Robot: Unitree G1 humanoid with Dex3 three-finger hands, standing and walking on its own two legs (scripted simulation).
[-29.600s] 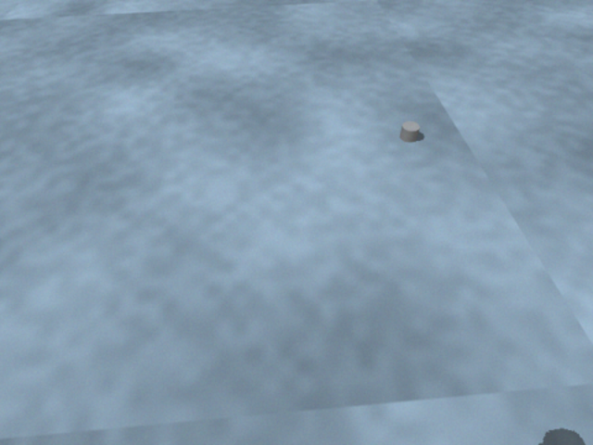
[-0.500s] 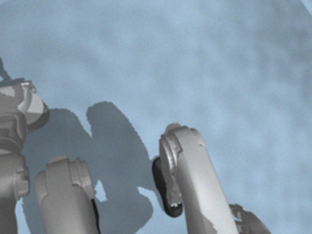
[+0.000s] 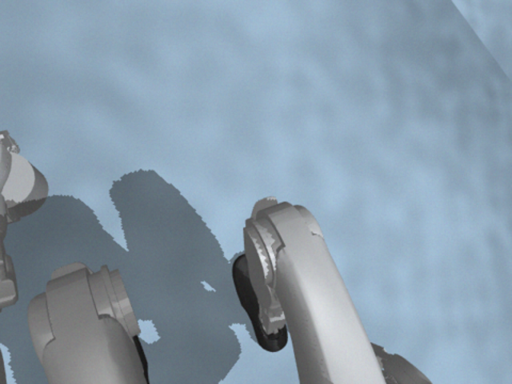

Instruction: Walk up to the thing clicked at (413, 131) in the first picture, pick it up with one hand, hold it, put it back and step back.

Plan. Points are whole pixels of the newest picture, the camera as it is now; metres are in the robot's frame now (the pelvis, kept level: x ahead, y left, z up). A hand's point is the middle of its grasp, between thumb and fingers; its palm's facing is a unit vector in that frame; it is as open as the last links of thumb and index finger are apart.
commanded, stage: open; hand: left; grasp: from above
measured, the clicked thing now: (8, 185) +0.46 +0.26 -0.27
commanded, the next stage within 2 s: withdraw in 1.14 s
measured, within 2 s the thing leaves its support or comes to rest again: neither
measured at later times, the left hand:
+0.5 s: hand out of the picture +0.45 +0.27 -0.24, palm faces -0.45 -0.11 -0.88, open 12.6 cm
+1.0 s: hand out of the picture +0.45 +0.27 -0.24, palm faces -0.46 -0.12 -0.88, open 13.3 cm
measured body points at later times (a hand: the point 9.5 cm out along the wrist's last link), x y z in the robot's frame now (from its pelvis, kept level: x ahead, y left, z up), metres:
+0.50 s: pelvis +0.00 +0.01 +0.00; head +0.26 +0.11 +0.34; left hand +0.47 +0.27 -0.19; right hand +0.01 -0.25 -0.06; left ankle +0.06 +0.13 -0.27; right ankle +0.12 -0.14 -0.27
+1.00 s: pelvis +0.00 +0.01 +0.00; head +0.27 +0.10 +0.34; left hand +0.47 +0.28 -0.19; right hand +0.01 -0.26 -0.06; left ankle +0.06 +0.13 -0.27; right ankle +0.12 -0.14 -0.27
